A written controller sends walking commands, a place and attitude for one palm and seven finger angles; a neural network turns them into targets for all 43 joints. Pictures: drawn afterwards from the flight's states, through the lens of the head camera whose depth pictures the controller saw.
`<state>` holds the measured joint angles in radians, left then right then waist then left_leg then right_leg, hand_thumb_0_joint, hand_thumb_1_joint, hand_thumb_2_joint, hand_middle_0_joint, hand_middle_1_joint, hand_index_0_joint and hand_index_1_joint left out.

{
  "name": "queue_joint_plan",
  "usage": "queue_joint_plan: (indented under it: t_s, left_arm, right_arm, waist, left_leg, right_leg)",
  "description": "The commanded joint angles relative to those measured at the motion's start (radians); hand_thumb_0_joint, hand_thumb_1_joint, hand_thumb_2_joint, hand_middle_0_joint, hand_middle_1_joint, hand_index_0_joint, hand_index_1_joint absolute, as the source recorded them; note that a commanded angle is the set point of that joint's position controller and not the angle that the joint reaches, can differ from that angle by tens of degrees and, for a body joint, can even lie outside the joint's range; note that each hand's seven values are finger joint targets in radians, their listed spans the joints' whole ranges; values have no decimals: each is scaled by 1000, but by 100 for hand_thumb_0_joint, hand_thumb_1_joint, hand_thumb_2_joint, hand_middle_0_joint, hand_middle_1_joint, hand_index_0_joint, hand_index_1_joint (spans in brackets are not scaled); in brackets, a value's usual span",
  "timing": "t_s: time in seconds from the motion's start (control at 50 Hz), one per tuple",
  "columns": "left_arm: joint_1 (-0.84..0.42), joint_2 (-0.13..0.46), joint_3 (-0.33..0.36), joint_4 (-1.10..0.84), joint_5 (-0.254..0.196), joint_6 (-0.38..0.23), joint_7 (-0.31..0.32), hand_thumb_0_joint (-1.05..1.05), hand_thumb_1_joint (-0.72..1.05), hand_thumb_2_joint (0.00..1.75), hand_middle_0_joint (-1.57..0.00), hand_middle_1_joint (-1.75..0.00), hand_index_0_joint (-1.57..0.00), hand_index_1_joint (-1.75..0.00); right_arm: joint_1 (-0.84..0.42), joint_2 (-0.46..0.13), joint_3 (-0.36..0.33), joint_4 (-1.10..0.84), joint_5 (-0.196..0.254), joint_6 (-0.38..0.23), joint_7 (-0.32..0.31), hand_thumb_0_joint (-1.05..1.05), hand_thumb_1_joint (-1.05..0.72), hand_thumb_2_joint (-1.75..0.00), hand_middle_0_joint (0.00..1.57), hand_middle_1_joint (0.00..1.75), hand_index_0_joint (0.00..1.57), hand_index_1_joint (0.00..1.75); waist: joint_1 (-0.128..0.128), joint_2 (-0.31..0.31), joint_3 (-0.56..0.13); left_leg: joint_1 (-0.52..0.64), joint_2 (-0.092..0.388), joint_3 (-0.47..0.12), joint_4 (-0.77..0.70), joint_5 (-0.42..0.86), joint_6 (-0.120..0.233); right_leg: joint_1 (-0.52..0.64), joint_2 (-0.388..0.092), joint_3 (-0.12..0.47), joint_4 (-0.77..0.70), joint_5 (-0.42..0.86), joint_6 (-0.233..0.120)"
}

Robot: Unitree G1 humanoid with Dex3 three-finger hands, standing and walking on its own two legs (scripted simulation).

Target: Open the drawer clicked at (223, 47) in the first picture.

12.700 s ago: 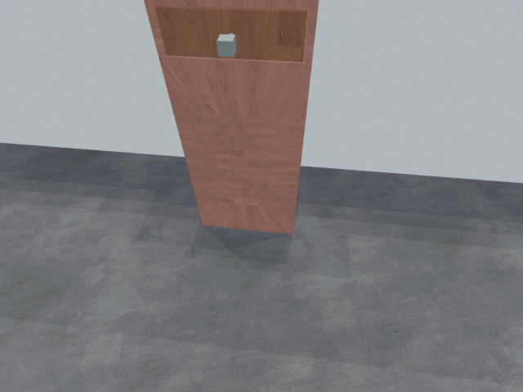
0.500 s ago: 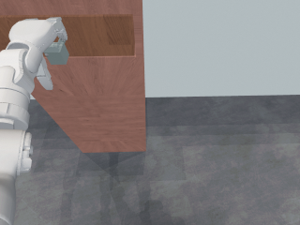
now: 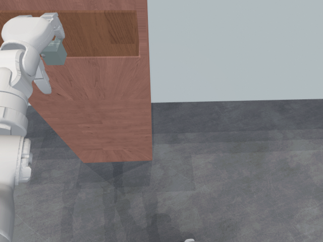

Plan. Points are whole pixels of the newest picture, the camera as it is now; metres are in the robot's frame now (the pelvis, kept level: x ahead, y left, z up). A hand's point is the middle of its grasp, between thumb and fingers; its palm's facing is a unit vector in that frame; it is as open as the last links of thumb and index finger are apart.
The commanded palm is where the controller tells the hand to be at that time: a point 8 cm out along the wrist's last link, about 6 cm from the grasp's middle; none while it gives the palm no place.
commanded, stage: lower the fingers behind the handle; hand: left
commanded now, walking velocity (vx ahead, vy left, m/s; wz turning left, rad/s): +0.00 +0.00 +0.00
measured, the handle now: (55, 47) +0.56 +0.23 +0.15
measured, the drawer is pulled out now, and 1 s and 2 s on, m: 0.00 0.00 0.00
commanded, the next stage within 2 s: close the thumb around the handle in 0.40 s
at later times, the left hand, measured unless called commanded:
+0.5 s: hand (43, 57) +0.52 +0.24 +0.15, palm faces +0.00 -0.02 -1.00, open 14.2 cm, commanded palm +0.50 +0.25 +0.18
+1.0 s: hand (44, 59) +0.52 +0.24 +0.15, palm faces -0.02 -0.01 -1.00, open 10.0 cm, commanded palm +0.50 +0.25 +0.18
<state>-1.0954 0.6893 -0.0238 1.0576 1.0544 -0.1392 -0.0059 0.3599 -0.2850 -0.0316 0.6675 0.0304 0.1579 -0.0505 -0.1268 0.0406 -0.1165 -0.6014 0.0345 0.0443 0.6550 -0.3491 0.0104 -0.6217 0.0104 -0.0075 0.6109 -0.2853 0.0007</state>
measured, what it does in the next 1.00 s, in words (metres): stands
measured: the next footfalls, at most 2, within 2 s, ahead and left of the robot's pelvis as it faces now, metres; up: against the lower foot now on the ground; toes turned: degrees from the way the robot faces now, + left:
none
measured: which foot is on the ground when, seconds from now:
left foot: down 0.00-1.00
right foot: down 0.00-1.00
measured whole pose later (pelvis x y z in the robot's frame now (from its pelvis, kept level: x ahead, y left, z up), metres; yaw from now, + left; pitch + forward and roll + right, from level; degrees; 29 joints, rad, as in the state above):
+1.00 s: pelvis +0.00 +0.01 +0.00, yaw +0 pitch +17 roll -1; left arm -1.07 0.65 -0.04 1.04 1.04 -0.11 0.00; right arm 0.39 -0.27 -0.03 0.68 0.03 0.16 -0.04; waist -0.11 0.05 -0.13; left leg -0.61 0.03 0.05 0.67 -0.36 0.02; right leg -0.63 0.00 0.00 0.63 -0.29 0.01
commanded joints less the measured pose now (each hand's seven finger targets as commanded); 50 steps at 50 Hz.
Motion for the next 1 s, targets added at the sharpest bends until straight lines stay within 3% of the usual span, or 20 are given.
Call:
queue_joint_plan:
  t_s: [0.0,0.04,0.18,0.24,0.26,0.36,0.42,0.48,0.5,0.52,0.56,0.58,0.64,0.7,0.78,0.86,0.9,0.92,0.96,0.98]
  left_arm:
    - [-305,251,48,-84,17,18,-2,0,-50,30,-30,-120,-30,-120]
    - [-305,234,42,-105,12,18,-2,0,-50,30,-30,-120,-30,-120]
    - [-308,269,78,-138,4,11,6,0,-50,30,-30,-120,-30,-120]
    - [-319,233,45,-111,10,19,13,0,-50,30,-30,-120,-30,-120]
    - [-305,243,59,-110,12,20,17,0,-50,30,-30,-120,-30,-120]
    - [-330,207,35,-110,14,29,27,0,-50,30,-30,-120,-30,-120]
    - [-336,230,54,-111,13,35,30,0,-50,30,-30,-120,-30,-120]
    - [-368,182,19,-110,11,41,24,0,-50,30,-30,-120,-30,-120]
    - [-347,206,34,-98,16,44,26,0,-44,32,-30,-121,-30,-121]
    - [-346,212,37,-93,18,49,27,0,-39,35,-31,-121,-31,-121]
    - [-356,182,16,-97,16,50,22,0,-28,40,-32,-122,-32,-122]
    - [-361,183,21,-110,13,44,19,0,-22,42,-32,-123,-32,-123]
    - [-352,198,21,-75,15,55,14,0,-5,49,-33,-125,-33,-125]
    - [-349,212,30,-77,24,49,11,0,12,56,-34,-127,-34,-127]
    - [-347,203,32,-116,19,39,3,0,34,66,-36,-129,-36,-129]
    - [-335,189,17,-102,11,44,-3,0,56,76,-38,-131,-38,-131]
    - [-322,189,18,-117,6,39,-5,0,68,80,-38,-133,-38,-133]
    - [-330,204,27,-111,7,39,-6,0,73,83,-39,-133,-39,-133]
    - [-349,174,0,-107,9,39,-5,0,84,88,-40,-134,-40,-134]
    - [-388,163,-7,-134,9,30,-1,0,90,90,-40,-135,-40,-135]
  right_arm:
    - [123,-152,-55,-54,-6,-12,-7,0,-90,-90,20,30,20,30]
    - [122,-147,-56,-61,-8,-13,-5,0,-90,-90,20,30,20,30]
    - [112,-152,-56,-64,-7,-11,-5,0,-90,-90,20,30,20,30]
    - [114,-149,-53,-57,-5,-15,-4,0,-90,-90,20,30,20,30]
    - [116,-148,-54,-59,-6,-16,-4,0,-90,-90,20,30,20,30]
    - [125,-146,-57,-55,-10,-19,1,0,-90,-90,20,30,20,30]
    - [129,-148,-55,-54,-11,-19,1,0,-90,-90,20,30,20,30]
    - [134,-149,-59,-46,-11,-19,2,0,-90,-90,20,30,20,30]
    - [128,-147,-58,-48,-9,-18,3,0,-90,-90,20,30,20,30]
    - [130,-150,-57,-50,-10,-17,1,0,-90,-90,20,30,20,30]
    - [130,-145,-56,-53,-11,-18,3,0,-90,-90,20,30,20,30]
    - [135,-147,-59,-50,-11,-18,4,0,-90,-90,20,30,20,30]
    - [131,-150,-53,-50,-8,-18,1,0,-90,-90,20,30,20,30]
    - [130,-149,-55,-51,-8,-18,-1,0,-90,-90,20,30,20,30]
    - [138,-149,-58,-53,-12,-17,1,0,-90,-90,20,30,20,30]
    - [132,-147,-56,-55,-7,-15,0,0,-90,-90,20,30,20,30]
    - [132,-145,-58,-57,-8,-14,-2,0,-90,-90,20,30,20,30]
    - [133,-148,-56,-53,-7,-13,-3,0,-90,-90,20,30,20,30]
    - [129,-146,-55,-50,-3,-15,-2,0,-90,-90,20,30,20,30]
    - [134,-148,-59,-42,-5,-17,-2,0,-90,-90,20,30,20,30]
  waist:
    - [6,-15,-345]
    - [11,-16,-361]
    - [22,-25,-348]
    - [7,-17,-298]
    - [18,-15,-308]
    - [9,4,-323]
    - [16,-2,-348]
    - [-5,-19,-334]
    - [7,1,-328]
    - [4,-17,-330]
    - [3,-5,-328]
    - [3,-4,-347]
    - [-4,-26,-306]
    - [1,-4,-318]
    - [9,4,-359]
    - [1,-21,-317]
    - [6,-10,-345]
    - [2,-21,-328]
    - [-11,-32,-284]
    - [-18,-26,-298]
  left_leg:
    - [166,-40,7,-29,370,29]
    - [174,-39,6,-28,373,29]
    - [172,-40,2,-37,374,30]
    - [174,-34,-6,-43,354,26]
    - [179,-33,-7,-43,359,25]
    - [207,-30,-12,-35,385,23]
    - [208,-30,-14,-33,409,23]
    - [220,-27,-16,-29,417,24]
    - [212,-28,-15,-31,402,22]
    - [206,-30,-14,-30,393,24]
    - [210,-31,-15,-31,397,24]
    - [223,-30,-15,-27,416,25]
    - [186,-32,-12,-31,371,27]
    - [191,-32,-12,-29,368,26]
    - [210,-33,-10,-21,415,27]
    - [191,-30,-12,-27,369,28]
    - [201,-34,-6,-24,384,31]
    - [193,-33,-9,-26,380,30]
    - [177,-34,-13,-31,339,29]
    - [192,-33,-14,-28,356,30]
  right_leg:
    - [214,25,-1,-38,328,-19]
    - [222,26,-4,-36,328,-19]
    - [233,29,-5,-42,320,-22]
    - [178,31,-15,-42,276,-22]
    - [183,32,-16,-40,271,-23]
    - [158,34,-21,-34,266,-26]
    - [175,33,-21,-29,285,-24]
    - [151,34,-24,-34,283,-24]
    - [149,34,-21,-34,269,-24]
    - [154,34,-21,-32,272,-24]
    - [154,34,-23,-32,273,-25]
    - [158,35,-22,-34,281,-27]
    - [155,34,-20,-37,270,-23]
    - [151,33,-18,-34,261,-25]
    - [173,35,-17,-27,298,-28]
    - [161,35,-18,-36,273,-23]
    - [178,33,-11,-36,293,-22]
    - [174,34,-14,-37,295,-23]
    - [146,35,-17,-43,259,-22]
    - [141,34,-16,-43,267,-23]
